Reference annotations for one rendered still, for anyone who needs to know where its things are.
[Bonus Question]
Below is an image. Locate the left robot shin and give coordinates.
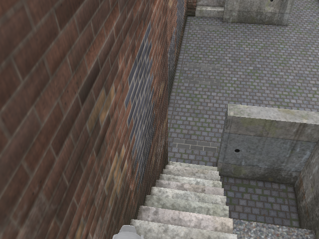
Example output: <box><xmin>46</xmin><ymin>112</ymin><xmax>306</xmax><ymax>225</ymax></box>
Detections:
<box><xmin>113</xmin><ymin>225</ymin><xmax>137</xmax><ymax>239</ymax></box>

